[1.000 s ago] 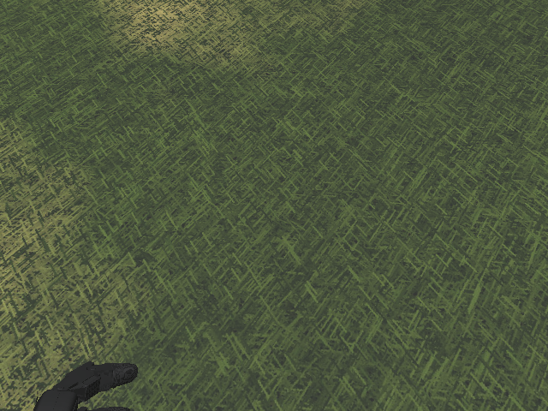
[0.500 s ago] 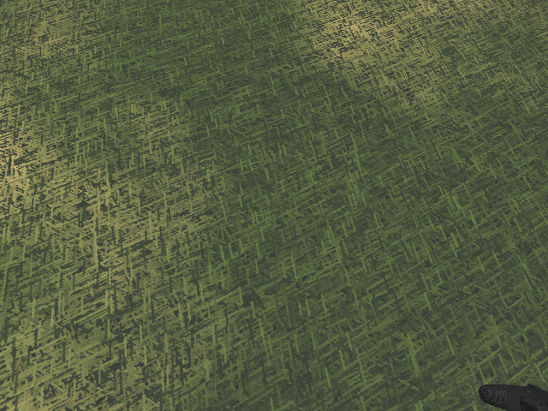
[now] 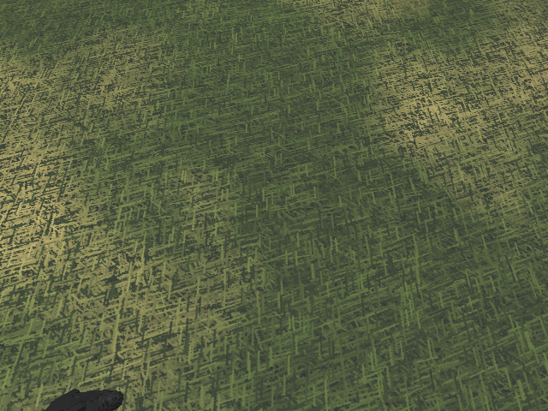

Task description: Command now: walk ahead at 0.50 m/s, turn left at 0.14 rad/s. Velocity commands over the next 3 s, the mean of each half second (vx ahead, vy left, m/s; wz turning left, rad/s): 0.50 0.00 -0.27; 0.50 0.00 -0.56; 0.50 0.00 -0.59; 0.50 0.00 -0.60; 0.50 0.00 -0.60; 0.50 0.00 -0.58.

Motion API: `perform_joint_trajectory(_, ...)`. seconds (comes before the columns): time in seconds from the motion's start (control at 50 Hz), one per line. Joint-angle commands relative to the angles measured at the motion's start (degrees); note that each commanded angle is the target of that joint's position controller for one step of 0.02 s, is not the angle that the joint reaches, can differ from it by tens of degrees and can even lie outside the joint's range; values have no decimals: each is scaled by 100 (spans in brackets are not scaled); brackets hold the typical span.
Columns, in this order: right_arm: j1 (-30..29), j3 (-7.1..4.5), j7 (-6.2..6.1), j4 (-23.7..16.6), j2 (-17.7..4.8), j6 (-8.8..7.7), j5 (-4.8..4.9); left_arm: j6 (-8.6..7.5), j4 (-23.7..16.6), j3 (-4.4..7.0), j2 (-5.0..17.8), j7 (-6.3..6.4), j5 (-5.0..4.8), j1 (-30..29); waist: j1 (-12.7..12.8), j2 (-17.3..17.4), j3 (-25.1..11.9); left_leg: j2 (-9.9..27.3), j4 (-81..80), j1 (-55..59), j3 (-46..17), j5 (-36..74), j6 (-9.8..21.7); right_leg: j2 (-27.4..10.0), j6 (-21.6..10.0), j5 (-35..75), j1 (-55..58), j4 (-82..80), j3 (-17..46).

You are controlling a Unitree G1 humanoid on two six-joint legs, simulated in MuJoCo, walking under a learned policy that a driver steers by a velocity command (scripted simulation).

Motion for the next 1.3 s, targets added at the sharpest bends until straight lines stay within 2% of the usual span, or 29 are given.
perform_joint_trajectory(0.02, 278, -36, 13, -452, -656, -182, 97, 23, 132, 331, 991, -44, -160, 1596, 655, -1184, -782, 287, 2944, -3546, 174, -155, -80, -2286, -1503, -2660, 3720, -1705, 4433)
perform_joint_trajectory(0.06, -723, -36, 21, -666, -661, -250, -95, 124, 23, 215, 730, -32, -68, 1092, 623, -466, 30, 662, 2508, -3435, 569, 611, -51, -1743, -1268, -1509, 2465, -1765, 3051)
perform_joint_trajectory(0.08, -797, -45, 32, -700, -577, -293, -166, 139, 7, 178, 655, -15, -46, 996, 499, -491, 103, 821, 2075, -3190, 566, 879, -61, -1524, -1210, -915, 2137, -1825, 2710)
perform_joint_trajectory(0.14, -760, 22, 68, -717, -290, -346, -196, 156, 49, 170, 659, 51, -95, 1087, 371, -772, -80, 813, 1122, -2660, 798, 1041, -225, -1190, -1253, 206, 1831, -1949, 2094)
perform_joint_trajectory(0.22, -1511, 155, 115, -861, -41, -403, -169, 236, 171, 279, 977, 178, -179, 1330, 578, -680, -8, 606, -551, -2044, 933, 2074, -443, -1024, -1196, 532, 1369, -1985, 1618)
perform_joint_trajectory(0.32, -2109, 96, 188, -988, -239, -497, -54, 373, 309, 298, 993, 238, -230, 1783, 718, -671, 17, 377, -1523, -1334, 780, 2709, -476, -1090, -1020, 113, 1386, -1670, 1966)
perform_joint_trajectory(0.36, -1971, 28, 181, -967, -363, -536, -34, 417, 293, 315, 1002, 253, -230, 1738, 529, -745, -12, 386, -1813, -852, 775, 2547, -351, -1102, -891, -18, 1400, -1391, 2187)
perform_joint_trajectory(0.4, -1194, -103, 108, -782, -586, -552, -79, 426, 227, 240, 732, 249, -190, 1638, 80, -689, -355, 672, -2098, 447, 689, 2344, -67, -730, -603, 7, 1010, -544, 2009)
perform_joint_trajectory(0.42, -320, -199, 47, -682, -921, -540, -157, 397, 99, 114, 355, 230, -101, 1578, -301, -11, -1050, 1664, -2088, 1726, -231, 1936, 294, -352, -370, -701, 336, 1054, 1485)
perform_joint_trajectory(0.44, 64, -311, 72, -508, -1340, -419, -185, 332, -111, 19, 87, 240, -239, 2172, -63, 1684, -1600, 2823, -2568, 2906, -2439, 649, 1112, 207, -126, -2498, -1279, 2583, 715)
perform_joint_trajectory(0.46, -24, -232, 113, -482, -897, -397, -120, 339, -14, 138, 646, 268, -318, 2103, -112, 1241, -1087, 2855, -2826, 2554, -2890, -364, 1153, -224, -40, -2422, -1985, 3452, 745)
perform_joint_trajectory(0.48, -217, -143, 113, -498, -581, -401, -95, 369, -34, 219, 884, 265, -286, 1676, -167, 780, -469, 2594, -2881, 2020, -2135, -27, 968, -387, -14, -1917, -2137, 3747, 745)
perform_joint_trajectory(0.5, -496, -82, 124, -509, -422, -406, -127, 405, -22, 229, 818, 265, -235, 1536, -41, 480, -209, 2328, -2978, 1536, -1462, 705, 851, -535, 49, -1506, -1974, 3754, 656)
perform_joint_trajectory(0.54, -809, -22, 130, -426, -226, -407, -188, 459, -114, 241, 653, 207, -197, 1342, 163, 579, 114, 1994, -3227, 830, -538, 1717, 758, -788, 115, -1046, -1708, 3498, 591)
perform_joint_trajectory(0.58, -860, -56, 131, -338, -264, -454, -171, 515, -215, 198, 439, 156, -209, 1215, 215, 593, 159, 1886, -3451, 528, 24, 2296, 791, -866, 181, -770, -1572, 3326, 447)
perform_joint_trajectory(0.68, -826, -161, 97, -98, -598, -463, -144, 507, -499, 109, 278, 29, -171, 634, 150, 285, 207, 1851, -3615, 514, 1048, 3244, 835, -910, 252, 395, -1499, 1979, 294)
perform_joint_trajectory(0.74, -653, -195, 69, 45, -772, -417, -88, 470, -687, 63, 247, -79, -166, 71, -34, 189, 322, 1847, -3607, 579, 1512, 3323, 711, -810, 127, 968, -1202, 1121, 22)
perform_joint_trajectory(0.82, -409, -265, 64, 234, -995, -305, 30, 500, -976, 103, 390, -180, -175, -367, -43, 200, 413, 2059, -3262, 1182, 1839, 3987, 520, -652, -175, 488, -1072, 571, -235)
perform_joint_trajectory(0.86, -401, -317, 32, 246, -1182, -227, 65, 541, -1005, 213, 600, -185, -140, -96, 217, 372, 93, 2043, -2433, 1371, 2082, 5844, 389, -280, -419, -108, -375, 495, -575)
perform_joint_trajectory(0.9, -382, -261, -16, 209, -1091, -169, 56, 610, -606, 529, 1129, -83, -163, 1512, 1086, 180, -779, 1722, -187, 481, 2383, 6221, 86, 134, -814, 130, 2043, 92, -603)
perform_joint_trajectory(0.92, -87, -77, 1, 22, -556, -212, -184, 666, -497, 673, 1700, 49, -207, 2074, 1028, -991, -1298, 1222, 1863, -1519, 2431, 2772, -222, -1108, -1376, 31, 3945, -6, 1429)
perform_joint_trajectory(0.94, 27, 86, 70, -240, -275, -392, -209, 575, -726, 629, 1910, 18, -219, 1853, 688, -1674, -2233, 201, 3373, -3085, 1261, -633, -404, -2206, -2362, -1153, 4957, -1064, 4608)
perform_joint_trajectory(0.96, -603, -54, 146, -313, -842, -530, 2, 495, -729, 485, 1387, -29, -178, 1839, 1042, -866, -1938, 553, 3563, -3671, 589, -266, -300, -2099, -2036, -1482, 4733, -1406, 4261)
perform_joint_trajectory(0.98, -914, -34, 172, -428, -840, -608, 109, 434, -676, 418, 1192, -28, -147, 1667, 933, -709, -1127, 758, 3237, -3804, 716, 228, -186, -1881, -1808, -1226, 3957, -1445, 3442)
perform_joint_trajectory(1.0, -938, -15, 121, -372, -748, -631, 3, 406, -694, 377, 1076, -20, -138, 1288, 644, -193, -651, 990, 2705, -3510, 730, 643, -191, -1615, -1617, -647, 3057, -1470, 2840)
perform_joint_trajectory(1.04, -770, -69, 89, -295, -790, -530, -159, 387, -828, 293, 857, 18, -41, 810, 263, -394, -365, 1193, 2107, -2776, 691, 1069, -278, -1294, -1517, 385, 1989, -1663, 2228)
perform_joint_trajectory(1.12, -1003, -6, 66, -351, -522, -370, -236, 338, -674, 328, 959, 138, -78, 917, 233, -350, -151, 1056, 1165, -2617, 858, 1755, -605, -1047, -1581, 1183, 1245, -1865, 1652)
perform_joint_trajectory(1.22, -2107, 113, 153, -608, -279, -431, -167, 405, -407, 366, 1061, 251, -160, 1359, 652, -504, 66, 651, -857, -2114, 882, 3347, -661, -724, -1183, 408, 1008, -1767, 1435)
perform_joint_trajectory(1.3, -2393, 48, 248, -725, -492, -515, -83, 461, -220, 372, 1019, 274, -208, 1652, 706, -601, 82, 521, -1517, -1861, 667, 3177, -520, -951, -1083, 50, 1510, -1303, 2027)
